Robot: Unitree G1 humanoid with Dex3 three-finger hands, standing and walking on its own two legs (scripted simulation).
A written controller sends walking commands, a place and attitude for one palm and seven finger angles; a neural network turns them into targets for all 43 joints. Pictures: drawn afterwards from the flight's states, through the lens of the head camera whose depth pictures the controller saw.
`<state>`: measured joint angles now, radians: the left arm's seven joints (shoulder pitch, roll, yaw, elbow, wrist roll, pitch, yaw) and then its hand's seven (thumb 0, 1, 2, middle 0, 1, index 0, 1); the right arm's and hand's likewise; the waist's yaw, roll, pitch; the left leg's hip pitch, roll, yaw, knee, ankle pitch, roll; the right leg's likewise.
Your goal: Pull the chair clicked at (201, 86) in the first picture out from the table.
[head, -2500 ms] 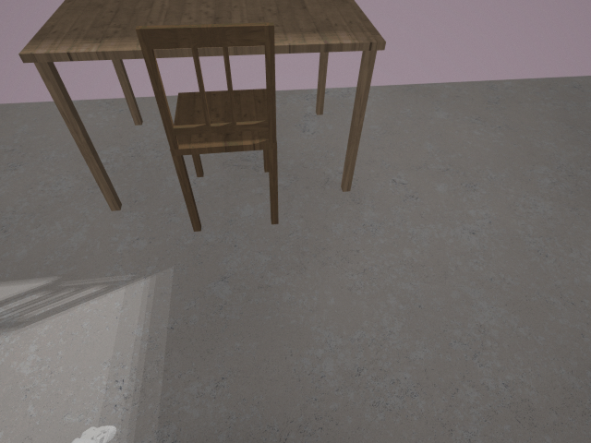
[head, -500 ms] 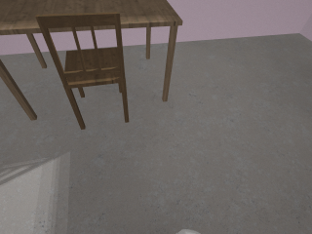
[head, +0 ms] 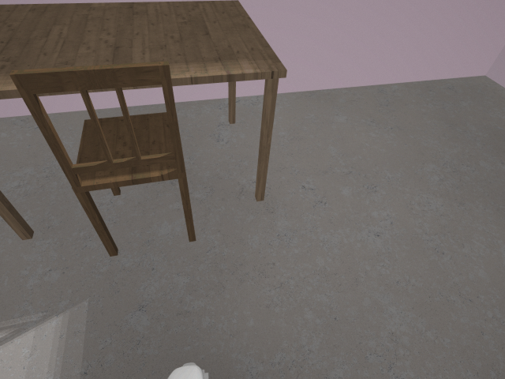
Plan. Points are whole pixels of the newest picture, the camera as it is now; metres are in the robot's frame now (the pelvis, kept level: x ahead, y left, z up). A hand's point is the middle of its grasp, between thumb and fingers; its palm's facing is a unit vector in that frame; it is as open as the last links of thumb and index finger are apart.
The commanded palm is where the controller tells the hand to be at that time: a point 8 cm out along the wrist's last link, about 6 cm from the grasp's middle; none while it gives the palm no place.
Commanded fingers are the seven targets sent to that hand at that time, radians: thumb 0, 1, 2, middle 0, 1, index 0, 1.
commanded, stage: turn to face it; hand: left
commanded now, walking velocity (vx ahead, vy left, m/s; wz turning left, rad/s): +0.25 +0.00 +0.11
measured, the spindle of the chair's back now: (98, 128) +0.79 +0.49 -0.10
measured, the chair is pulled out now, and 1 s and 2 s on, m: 0.00 0.00 0.00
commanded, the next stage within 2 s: take the last steps up to it in 0.60 s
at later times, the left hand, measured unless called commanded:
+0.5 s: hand (135, 373) +0.17 +0.21 -0.17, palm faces +0.16 -0.97 -0.19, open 7.4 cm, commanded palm none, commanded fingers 0.00 0.90 0.90 -0.20 -0.30 -0.20 -0.30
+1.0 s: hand out of the picture +0.10 +0.21 -0.18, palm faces +0.35 -0.92 -0.19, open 7.3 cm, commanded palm none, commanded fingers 0.00 0.90 0.90 -0.20 -0.30 -0.20 -0.30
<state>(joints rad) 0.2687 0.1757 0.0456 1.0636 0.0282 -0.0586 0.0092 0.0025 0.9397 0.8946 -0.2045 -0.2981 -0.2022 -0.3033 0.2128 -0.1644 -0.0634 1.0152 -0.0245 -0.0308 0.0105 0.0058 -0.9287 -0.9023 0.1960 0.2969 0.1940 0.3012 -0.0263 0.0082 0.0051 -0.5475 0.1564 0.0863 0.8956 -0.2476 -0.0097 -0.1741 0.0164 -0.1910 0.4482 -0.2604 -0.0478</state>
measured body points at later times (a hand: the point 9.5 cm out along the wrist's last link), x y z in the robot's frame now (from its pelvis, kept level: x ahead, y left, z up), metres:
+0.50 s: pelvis +0.14 +0.03 +0.01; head +0.16 +0.04 +0.45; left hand +0.16 +0.27 -0.15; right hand +0.18 -0.20 -0.15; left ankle +0.14 +0.12 -0.74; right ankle +0.18 -0.10 -0.70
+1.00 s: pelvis +0.17 +0.04 +0.00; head +0.17 +0.05 +0.44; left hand +0.08 +0.26 -0.17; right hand +0.31 -0.18 -0.14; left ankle +0.13 +0.14 -0.74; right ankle +0.19 -0.09 -0.73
